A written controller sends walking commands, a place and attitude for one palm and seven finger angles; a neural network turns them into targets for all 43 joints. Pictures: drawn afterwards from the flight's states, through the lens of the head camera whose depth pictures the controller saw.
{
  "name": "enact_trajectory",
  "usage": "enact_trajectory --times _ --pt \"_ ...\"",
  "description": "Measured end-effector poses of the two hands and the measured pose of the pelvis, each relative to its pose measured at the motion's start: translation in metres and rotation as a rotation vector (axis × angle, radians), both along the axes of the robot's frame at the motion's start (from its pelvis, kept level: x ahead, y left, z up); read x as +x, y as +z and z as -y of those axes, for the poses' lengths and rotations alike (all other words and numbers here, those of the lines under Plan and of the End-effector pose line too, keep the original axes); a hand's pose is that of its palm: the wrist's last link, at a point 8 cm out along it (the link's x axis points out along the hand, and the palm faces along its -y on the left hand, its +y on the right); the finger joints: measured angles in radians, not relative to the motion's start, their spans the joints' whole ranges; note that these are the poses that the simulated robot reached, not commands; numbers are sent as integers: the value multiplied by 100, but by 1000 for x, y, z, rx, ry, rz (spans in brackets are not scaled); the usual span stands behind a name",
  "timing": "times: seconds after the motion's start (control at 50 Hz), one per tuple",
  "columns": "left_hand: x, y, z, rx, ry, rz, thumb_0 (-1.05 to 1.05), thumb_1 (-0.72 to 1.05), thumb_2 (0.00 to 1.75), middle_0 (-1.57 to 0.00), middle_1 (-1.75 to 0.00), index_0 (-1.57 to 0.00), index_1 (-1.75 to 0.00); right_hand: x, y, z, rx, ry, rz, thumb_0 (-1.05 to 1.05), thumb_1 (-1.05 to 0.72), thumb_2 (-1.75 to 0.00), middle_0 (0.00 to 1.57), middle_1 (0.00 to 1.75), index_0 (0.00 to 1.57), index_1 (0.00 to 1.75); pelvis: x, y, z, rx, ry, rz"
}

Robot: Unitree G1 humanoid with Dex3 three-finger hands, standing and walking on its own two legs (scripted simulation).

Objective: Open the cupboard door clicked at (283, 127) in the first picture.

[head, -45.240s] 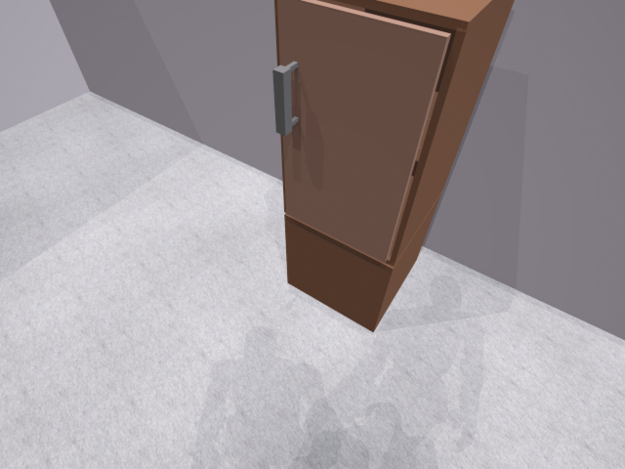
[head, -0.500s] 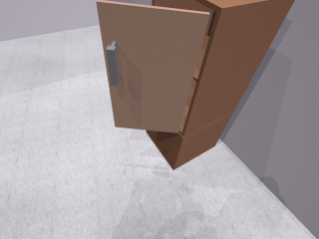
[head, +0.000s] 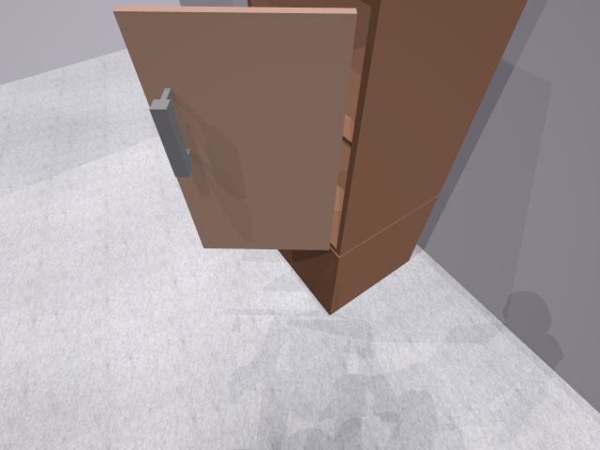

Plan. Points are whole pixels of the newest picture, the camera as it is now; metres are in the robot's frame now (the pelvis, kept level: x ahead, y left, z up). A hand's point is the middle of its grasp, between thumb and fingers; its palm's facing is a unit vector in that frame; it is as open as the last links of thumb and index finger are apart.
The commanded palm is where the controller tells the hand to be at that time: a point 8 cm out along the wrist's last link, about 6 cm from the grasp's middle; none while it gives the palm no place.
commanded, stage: come to a stop and stand still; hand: left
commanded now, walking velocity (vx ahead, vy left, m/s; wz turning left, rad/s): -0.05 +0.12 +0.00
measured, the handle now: (175, 133) +0.59 +0.24 +0.06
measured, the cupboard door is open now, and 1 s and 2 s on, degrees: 54 54 54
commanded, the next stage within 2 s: look again from close up in 0.60 s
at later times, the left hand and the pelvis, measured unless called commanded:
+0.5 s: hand out of the picture +0.02 +0.25 -0.17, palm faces +0.02 -0.97 -0.26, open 7.4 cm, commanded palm none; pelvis -0.02 +0.04 +0.00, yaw -1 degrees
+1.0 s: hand out of the picture +0.02 +0.23 -0.16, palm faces -0.02 -0.96 -0.28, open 7.4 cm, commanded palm none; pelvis -0.03 +0.02 +0.01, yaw +0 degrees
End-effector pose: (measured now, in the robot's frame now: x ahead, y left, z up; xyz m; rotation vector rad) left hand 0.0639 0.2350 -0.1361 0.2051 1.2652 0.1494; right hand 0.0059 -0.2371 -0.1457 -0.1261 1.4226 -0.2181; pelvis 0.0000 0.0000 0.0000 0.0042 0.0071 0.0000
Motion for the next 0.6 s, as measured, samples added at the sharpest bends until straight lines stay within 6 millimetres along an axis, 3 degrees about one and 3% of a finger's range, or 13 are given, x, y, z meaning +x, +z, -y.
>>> enact_trajectory --times 0.18,0.38,0.5,0.6 --pt "-12 -13 -7 -63 38 23 0 91 90 -20 -30 -20 -30 10 13 -13 -40 66 62 0 -91 -90 20 29 20 30 -11 -1 -14 2 5 27" --pt "-49 -10 -43 -14 17 -3 1 91 90 -20 -30 -20 -30 43 18 -37 -32 101 266 0 -91 -90 20 30 20 30 -15 -6 -36 -18 -2 13" --pt "-56 0 -60 21 23 15 1 91 90 -20 -30 -20 -30 44 17 -47 -10 117 287 0 -91 -90 21 30 20 30 -19 -4 -43 -16 -11 30" --pt "-57 7 -67 43 15 25 1 91 90 -20 -30 -20 -30 34 17 -41 -12 116 271 0 -91 -90 21 30 20 30 -24 -1 -43 -9 -14 38"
